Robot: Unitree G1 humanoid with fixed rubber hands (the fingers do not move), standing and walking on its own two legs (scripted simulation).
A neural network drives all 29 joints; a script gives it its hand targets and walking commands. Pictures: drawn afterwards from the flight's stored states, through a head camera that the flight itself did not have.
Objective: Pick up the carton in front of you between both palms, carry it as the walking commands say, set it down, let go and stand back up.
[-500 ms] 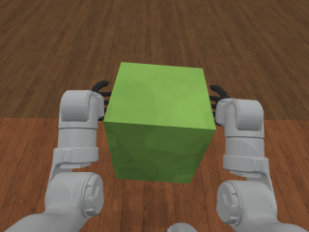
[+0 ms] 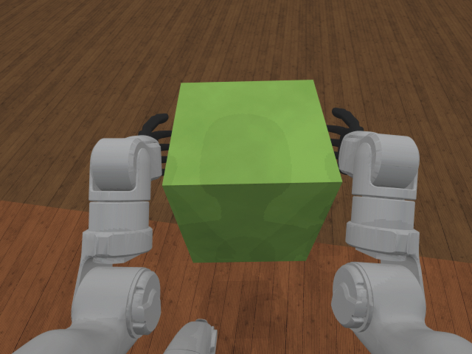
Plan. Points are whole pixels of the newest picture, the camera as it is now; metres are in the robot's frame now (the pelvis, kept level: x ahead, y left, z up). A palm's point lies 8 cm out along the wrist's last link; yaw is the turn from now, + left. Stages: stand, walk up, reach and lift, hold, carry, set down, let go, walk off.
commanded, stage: carry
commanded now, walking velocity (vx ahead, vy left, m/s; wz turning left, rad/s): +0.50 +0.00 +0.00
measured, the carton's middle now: (248, 178) +0.39 +0.02 +0.08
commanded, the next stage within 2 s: none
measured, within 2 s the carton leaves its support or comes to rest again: neither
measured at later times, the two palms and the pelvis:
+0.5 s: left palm (201, 34) +0.70 +0.15 +0.17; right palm (344, 45) +0.67 -0.15 +0.18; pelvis +0.30 +0.04 +0.02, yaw -2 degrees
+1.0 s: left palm out of the picture +1.00 +0.19 +0.22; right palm out of the picture +1.02 -0.11 +0.22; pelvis +0.62 +0.02 +0.04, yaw +0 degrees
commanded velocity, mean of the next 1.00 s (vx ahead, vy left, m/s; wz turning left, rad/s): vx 0.50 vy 0.00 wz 0.00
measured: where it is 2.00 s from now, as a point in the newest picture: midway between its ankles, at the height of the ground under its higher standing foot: (255, 147)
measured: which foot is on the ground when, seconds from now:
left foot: up 0.00-0.16, down 0.18-0.64, up 0.66-1.00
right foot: down 0.00-0.18, up 0.20-0.58, down 0.60-1.00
